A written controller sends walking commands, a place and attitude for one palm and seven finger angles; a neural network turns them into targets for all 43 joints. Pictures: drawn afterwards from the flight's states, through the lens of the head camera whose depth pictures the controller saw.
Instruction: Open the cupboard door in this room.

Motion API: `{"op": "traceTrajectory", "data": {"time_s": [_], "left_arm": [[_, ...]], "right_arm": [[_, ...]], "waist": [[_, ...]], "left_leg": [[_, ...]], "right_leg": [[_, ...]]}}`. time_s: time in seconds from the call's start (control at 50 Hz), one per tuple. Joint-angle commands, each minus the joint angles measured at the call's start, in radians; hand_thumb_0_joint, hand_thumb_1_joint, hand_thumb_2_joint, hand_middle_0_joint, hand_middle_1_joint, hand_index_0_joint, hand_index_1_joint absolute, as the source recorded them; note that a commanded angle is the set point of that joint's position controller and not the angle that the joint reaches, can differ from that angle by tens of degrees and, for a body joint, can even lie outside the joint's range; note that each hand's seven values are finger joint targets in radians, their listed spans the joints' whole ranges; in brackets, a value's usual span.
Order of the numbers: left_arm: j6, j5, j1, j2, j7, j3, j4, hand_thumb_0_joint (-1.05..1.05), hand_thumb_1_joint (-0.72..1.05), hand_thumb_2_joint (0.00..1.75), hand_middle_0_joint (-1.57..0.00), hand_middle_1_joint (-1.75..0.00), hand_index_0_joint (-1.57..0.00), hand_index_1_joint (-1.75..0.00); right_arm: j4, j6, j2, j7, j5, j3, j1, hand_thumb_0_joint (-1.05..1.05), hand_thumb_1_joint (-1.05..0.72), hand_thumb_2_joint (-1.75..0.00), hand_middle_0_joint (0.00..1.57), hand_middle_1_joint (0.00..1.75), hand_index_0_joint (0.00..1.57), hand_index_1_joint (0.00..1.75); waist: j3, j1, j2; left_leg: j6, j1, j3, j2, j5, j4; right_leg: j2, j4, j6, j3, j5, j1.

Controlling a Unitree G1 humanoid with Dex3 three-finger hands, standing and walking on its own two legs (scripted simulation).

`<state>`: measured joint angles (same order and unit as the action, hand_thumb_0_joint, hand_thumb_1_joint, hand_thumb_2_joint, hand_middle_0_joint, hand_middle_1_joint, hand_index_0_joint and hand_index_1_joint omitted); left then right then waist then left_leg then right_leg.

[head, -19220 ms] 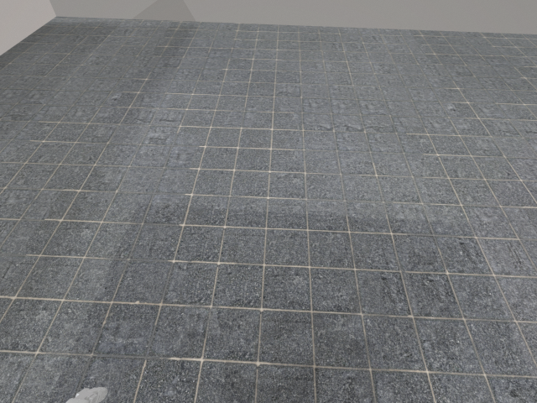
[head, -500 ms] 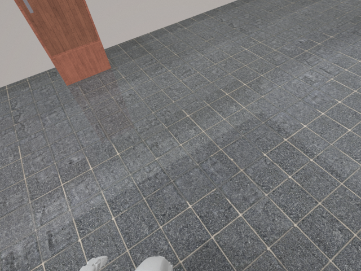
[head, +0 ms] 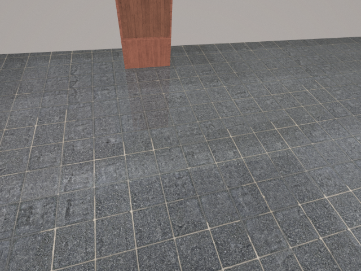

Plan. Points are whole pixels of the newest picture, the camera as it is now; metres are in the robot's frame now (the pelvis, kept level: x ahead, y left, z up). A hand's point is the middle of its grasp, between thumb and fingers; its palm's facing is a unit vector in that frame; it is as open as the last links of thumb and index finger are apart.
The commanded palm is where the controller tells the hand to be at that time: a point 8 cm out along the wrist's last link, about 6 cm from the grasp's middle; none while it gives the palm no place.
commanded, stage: turn or walk to find it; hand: left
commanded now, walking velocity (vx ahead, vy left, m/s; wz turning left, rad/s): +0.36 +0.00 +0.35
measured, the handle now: out of the picture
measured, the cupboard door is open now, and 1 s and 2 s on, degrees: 0 0 0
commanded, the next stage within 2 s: stand and wait in 1.54 s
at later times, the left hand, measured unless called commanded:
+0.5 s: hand (132, 217) +0.28 +0.16 -0.16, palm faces +0.16 -0.97 -0.21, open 7.4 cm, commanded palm none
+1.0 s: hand (110, 187) +0.37 +0.25 -0.17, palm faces +0.27 -0.95 -0.16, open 7.4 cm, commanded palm none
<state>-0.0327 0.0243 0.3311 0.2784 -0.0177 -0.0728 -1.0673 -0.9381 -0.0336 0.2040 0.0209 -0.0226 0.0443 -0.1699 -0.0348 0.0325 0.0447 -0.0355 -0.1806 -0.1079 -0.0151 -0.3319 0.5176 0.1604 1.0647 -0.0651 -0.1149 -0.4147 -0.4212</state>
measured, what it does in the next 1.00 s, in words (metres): walks ahead: right foot, then left foot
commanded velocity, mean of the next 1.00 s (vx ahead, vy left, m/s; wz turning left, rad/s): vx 0.37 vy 0.00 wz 0.15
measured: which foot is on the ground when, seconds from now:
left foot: down 0.00-0.36, up 0.38-0.76, down 0.78-1.00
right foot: up 0.00-0.34, down 0.36-0.80, up 0.82-1.00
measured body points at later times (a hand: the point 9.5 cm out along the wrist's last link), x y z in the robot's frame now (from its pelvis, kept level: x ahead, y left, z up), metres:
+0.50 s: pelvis +0.21 -0.03 -0.01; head +0.24 -0.05 +0.44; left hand +0.27 +0.21 -0.15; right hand +0.20 -0.27 -0.17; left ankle +0.11 +0.08 -0.64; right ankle +0.28 -0.13 -0.74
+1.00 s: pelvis +0.40 +0.07 +0.01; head +0.41 +0.09 +0.46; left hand +0.35 +0.30 -0.15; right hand +0.50 -0.16 -0.13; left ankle +0.38 +0.14 -0.74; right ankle +0.43 -0.08 -0.64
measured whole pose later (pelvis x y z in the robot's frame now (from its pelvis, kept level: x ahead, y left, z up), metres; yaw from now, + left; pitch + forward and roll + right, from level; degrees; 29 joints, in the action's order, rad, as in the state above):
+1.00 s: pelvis +0.40 +0.07 +0.01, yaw +13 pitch -1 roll -1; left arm 0.02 0.03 0.27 0.19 -0.02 -0.05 -1.09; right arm -1.03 -0.08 0.17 -0.01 -0.02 0.07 -0.24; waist -0.04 0.01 0.02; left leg -0.05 -0.17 -0.18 -0.02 -0.23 0.40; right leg 0.14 1.15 -0.03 -0.08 -0.26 -0.53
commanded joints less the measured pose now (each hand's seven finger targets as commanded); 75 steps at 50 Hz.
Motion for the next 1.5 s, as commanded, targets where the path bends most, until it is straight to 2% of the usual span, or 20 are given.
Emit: {"op": "traceTrajectory", "data": {"time_s": [0.0,0.24,0.3,0.32,0.34,0.36,0.42,0.5,0.66,0.74,0.78,0.86,1.16,1.24,1.26,1.28,1.3,1.34,1.4,1.48], "left_arm": [[0.053,0.005,-0.084,0.035,-0.017,0.003,0.119,0.0,0.9,0.9,-0.2,-0.3,-0.2,-0.3],[0.074,-0.008,-0.303,-0.006,-0.02,0.016,0.204,0.0,0.9,0.9,-0.2,-0.3,-0.2,-0.3],[0.093,-0.001,-0.008,0.039,-0.012,-0.003,0.115,0.0,0.9,0.9,-0.2,-0.3,-0.2,-0.3],[0.108,0.01,0.161,0.116,-0.001,-0.023,0.06,0.0,0.9,0.9,-0.2,-0.3,-0.2,-0.3],[0.108,0.009,0.271,0.224,0.014,-0.047,0.023,0.0,0.9,0.9,-0.2,-0.3,-0.2,-0.3],[0.105,-0.01,0.197,0.211,0.018,-0.043,0.037,0.0,0.9,0.9,-0.2,-0.3,-0.2,-0.3],[0.109,-0.003,-0.043,0.056,0.025,-0.008,0.083,0.0,0.9,0.9,-0.2,-0.3,-0.2,-0.3],[0.114,0.006,-0.089,0.005,0.026,0.007,0.066,0.0,0.9,0.9,-0.2,-0.3,-0.2,-0.3],[0.114,0.004,0.013,0.051,0.02,-0.003,0.007,0.0,0.9,0.9,-0.2,-0.3,-0.2,-0.3],[0.097,-0.003,-0.004,0.046,0.019,-0.002,0.007,0.0,0.9,0.9,-0.2,-0.3,-0.2,-0.3],[0.095,-0.009,-0.023,-0.032,0.006,0.018,0.07,0.0,0.9,0.9,-0.2,-0.3,-0.2,-0.3],[0.091,0.002,-0.097,-0.022,-0.004,0.011,0.045,0.0,0.9,0.9,-0.2,-0.3,-0.2,-0.3],[0.066,-0.004,-0.302,-0.058,-0.015,0.015,0.147,0.0,0.9,0.9,-0.2,-0.3,-0.2,-0.3],[0.087,0.001,-0.099,-0.016,-0.013,-0.001,0.09,0.0,0.9,0.9,-0.2,-0.3,-0.2,-0.3],[0.1,0.007,0.071,0.04,-0.006,-0.014,0.036,0.0,0.9,0.9,-0.2,-0.3,-0.2,-0.3],[0.11,0.017,0.23,0.161,0.01,-0.047,-0.009,0.0,0.9,0.9,-0.2,-0.3,-0.2,-0.3],[0.105,-0.006,0.225,0.209,0.014,-0.047,-0.014,0.0,0.9,0.9,-0.2,-0.3,-0.2,-0.3],[0.105,-0.009,0.023,0.115,0.015,-0.03,0.04,0.0,0.9,0.9,-0.2,-0.3,-0.2,-0.3],[0.118,-0.004,-0.082,-0.009,0.021,0.004,0.053,0.0,0.9,0.9,-0.2,-0.3,-0.2,-0.3],[0.132,0.004,-0.023,-0.029,0.026,0.008,0.022,0.0,0.9,0.9,-0.2,-0.3,-0.2,-0.3]], "right_arm": [[-0.009,-0.028,0.168,-0.022,0.01,0.033,-0.106,0.0,-0.9,-0.9,0.2,0.3,0.2,0.3],[-0.112,-0.044,0.14,-0.038,0.0,0.043,-0.241,0.0,-0.9,-0.9,0.2,0.3,0.2,0.3],[-0.126,-0.04,0.151,-0.039,0.006,0.047,-0.212,0.0,-0.9,-0.9,0.2,0.3,0.2,0.3],[-0.123,-0.043,0.12,-0.031,0.014,0.044,-0.232,0.0,-0.9,-0.9,0.2,0.3,0.2,0.3],[-0.091,-0.047,0.04,-0.029,0.024,0.029,-0.281,0.0,-0.9,-0.9,0.2,0.3,0.2,0.3],[-0.08,-0.034,0.063,-0.028,0.029,0.031,-0.244,0.0,-0.9,-0.9,0.2,0.3,0.2,0.3],[-0.073,-0.015,0.028,-0.008,0.004,0.029,-0.128,0.0,-0.9,-0.9,0.2,0.3,0.2,0.3],[-0.099,0.025,-0.011,0.001,-0.006,0.028,-0.205,0.0,-0.9,-0.9,0.2,0.3,0.2,0.3],[-0.019,-0.003,-0.011,0.024,0.0,0.021,0.006,0.0,-0.9,-0.9,0.2,0.3,0.2,0.3],[-0.069,-0.024,0.071,0.012,-0.006,0.038,-0.169,0.0,-0.9,-0.9,0.2,0.3,0.2,0.3],[-0.118,-0.028,0.256,-0.01,-0.013,0.083,-0.38,0.0,-0.9,-0.9,0.2,0.3,0.2,0.3],[-0.086,-0.037,0.109,-0.027,-0.001,0.037,-0.189,0.0,-0.9,-0.9,0.2,0.3,0.2,0.3],[-0.155,-0.053,0.082,-0.039,-0.001,0.038,-0.28,0.0,-0.9,-0.9,0.2,0.3,0.2,0.3],[-0.163,-0.042,0.107,-0.039,0.0,0.045,-0.25,0.0,-0.9,-0.9,0.2,0.3,0.2,0.3],[-0.161,-0.043,0.098,-0.033,0.005,0.044,-0.248,0.0,-0.9,-0.9,0.2,0.3,0.2,0.3],[-0.137,-0.046,0.023,-0.024,0.019,0.031,-0.27,0.0,-0.9,-0.9,0.2,0.3,0.2,0.3],[-0.109,-0.033,0.024,-0.025,0.022,0.023,-0.269,0.0,-0.9,-0.9,0.2,0.3,0.2,0.3],[-0.099,-0.024,0.015,-0.018,0.013,0.035,-0.164,0.0,-0.9,-0.9,0.2,0.3,0.2,0.3],[-0.127,-0.002,-0.019,-0.011,-0.003,0.027,-0.188,0.0,-0.9,-0.9,0.2,0.3,0.2,0.3],[-0.109,0.014,-0.025,0.0,-0.007,0.027,-0.155,0.0,-0.9,-0.9,0.2,0.3,0.2,0.3]], "waist": [[-0.052,-0.04,-0.159],[-0.073,-0.077,-0.17],[0.045,0.067,-0.091],[0.163,0.13,0.043],[0.274,0.125,0.307],[0.217,0.098,0.21],[-0.026,0.015,0.064],[-0.027,-0.064,0.104],[-0.056,-0.003,0.059],[0.021,-0.103,-0.066],[0.08,-0.176,-0.444],[-0.023,-0.082,-0.129],[-0.089,-0.075,-0.162],[0.013,0.029,-0.11],[0.102,0.1,-0.018],[0.22,0.145,0.265],[0.22,0.101,0.253],[0.059,0.054,0.108],[0.006,-0.03,0.069],[-0.016,-0.044,0.073]], "left_leg": [[-0.112,0.107,0.251,-0.227,0.158,-0.332],[-0.127,0.158,0.224,-0.219,0.529,-0.241],[-0.074,0.063,0.181,-0.154,0.674,0.079],[-0.037,-0.112,0.139,-0.08,0.472,0.365],[0.0,-0.362,0.105,0.079,-0.194,0.688],[-0.019,-0.383,0.18,0.02,-0.213,0.839],[-0.008,-0.42,0.177,-0.1,0.013,0.847],[0.041,-0.32,0.104,-0.113,0.07,0.651],[0.049,-0.265,-0.001,-0.101,0.11,0.175],[0.034,0.135,-0.022,-0.063,0.084,-0.025],[-0.097,0.356,0.541,-0.406,-0.087,-0.287],[-0.085,0.092,0.332,-0.344,0.006,-0.329],[-0.114,0.161,0.1,-0.265,0.407,-0.307],[-0.064,0.109,0.06,-0.222,0.583,-0.038],[-0.032,-0.009,0.033,-0.162,0.526,0.19],[0.006,-0.27,-0.014,-0.037,0.053,0.531],[0.01,-0.395,0.088,0.015,-0.239,0.763],[0.003,-0.468,0.162,-0.081,-0.06,0.872],[0.031,-0.39,0.137,-0.127,0.099,0.758],[0.062,-0.414,0.096,-0.135,0.135,0.623]], "right_leg": [[0.01,0.059,-0.021,0.047,0.16,-0.246],[-0.044,-0.384,0.01,0.001,0.209,-0.112],[-0.109,-0.515,0.045,-0.037,0.276,0.299],[0.026,-0.554,0.088,0.107,0.267,0.579],[0.329,-0.671,0.18,0.558,0.346,0.741],[0.383,-0.788,0.232,0.633,0.166,0.606],[0.27,-0.847,0.182,0.373,-0.066,0.223],[0.178,-0.892,0.139,0.103,0.016,0.072],[0.172,-0.856,0.175,0.042,0.13,0.238],[0.093,-0.558,0.123,-0.051,0.177,0.113],[-0.105,-0.006,0.045,-0.081,-0.189,-0.24],[0.011,0.131,0.058,0.075,0.063,-0.231],[-0.02,-0.356,0.026,0.003,0.245,-0.183],[-0.096,-0.515,0.063,-0.056,0.261,0.184],[-0.073,-0.555,0.081,-0.02,0.289,0.432],[0.219,-0.627,0.144,0.333,0.316,0.666],[0.356,-0.763,0.22,0.576,0.273,0.625],[0.307,-0.845,0.201,0.499,-0.045,0.382],[0.189,-0.853,0.14,0.192,0.14,0.211],[0.16,-0.862,0.156,0.071,0.317,0.21]]}}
